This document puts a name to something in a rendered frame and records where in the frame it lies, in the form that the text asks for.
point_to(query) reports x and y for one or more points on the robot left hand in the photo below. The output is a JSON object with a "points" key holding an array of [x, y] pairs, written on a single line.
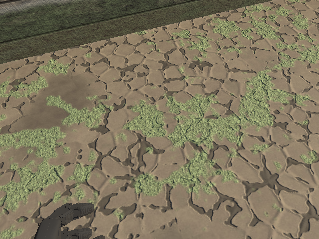
{"points": [[51, 227]]}

